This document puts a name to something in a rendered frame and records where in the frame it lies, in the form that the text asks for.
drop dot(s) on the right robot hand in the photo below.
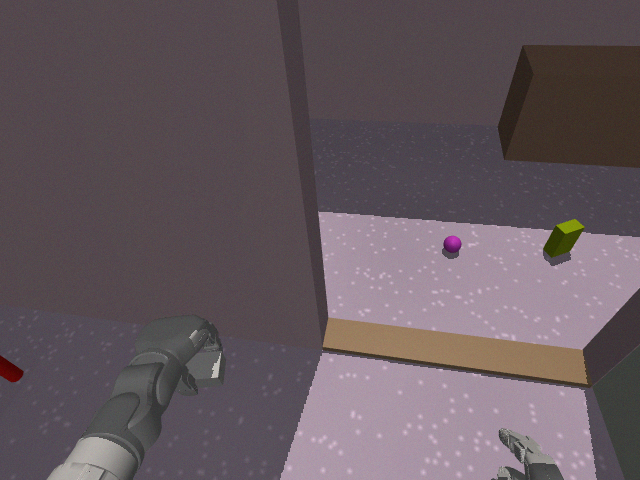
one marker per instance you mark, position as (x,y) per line
(537,465)

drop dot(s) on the left robot arm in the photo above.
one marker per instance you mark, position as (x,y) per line
(128,423)

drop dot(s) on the left robot hand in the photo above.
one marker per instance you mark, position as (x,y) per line
(182,336)

